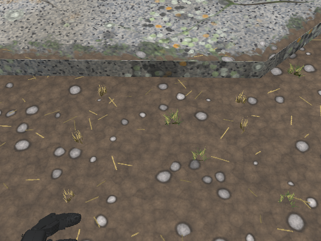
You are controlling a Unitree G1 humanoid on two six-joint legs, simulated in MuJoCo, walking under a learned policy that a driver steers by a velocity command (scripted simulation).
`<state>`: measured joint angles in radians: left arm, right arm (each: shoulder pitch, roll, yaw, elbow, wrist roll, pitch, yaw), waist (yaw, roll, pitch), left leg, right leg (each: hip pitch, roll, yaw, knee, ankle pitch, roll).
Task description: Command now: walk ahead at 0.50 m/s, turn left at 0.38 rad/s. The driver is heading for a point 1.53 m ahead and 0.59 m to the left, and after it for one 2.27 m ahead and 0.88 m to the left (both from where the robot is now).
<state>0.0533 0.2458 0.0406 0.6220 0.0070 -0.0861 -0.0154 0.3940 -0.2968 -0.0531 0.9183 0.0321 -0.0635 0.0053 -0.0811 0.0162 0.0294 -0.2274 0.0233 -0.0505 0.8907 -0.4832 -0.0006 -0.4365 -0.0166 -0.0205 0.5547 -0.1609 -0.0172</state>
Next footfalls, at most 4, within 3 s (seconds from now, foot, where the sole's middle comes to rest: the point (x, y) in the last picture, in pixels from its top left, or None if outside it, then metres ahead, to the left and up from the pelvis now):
0.44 left None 0.36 0.18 -0.76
0.92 right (133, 189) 0.69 0.11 -0.76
1.40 left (56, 180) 0.76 0.46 -0.76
1.72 right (106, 155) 0.88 0.24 -0.76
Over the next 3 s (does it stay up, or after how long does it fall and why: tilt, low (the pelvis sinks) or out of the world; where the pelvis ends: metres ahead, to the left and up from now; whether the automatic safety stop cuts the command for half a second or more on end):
stays up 1.02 0.48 -0.01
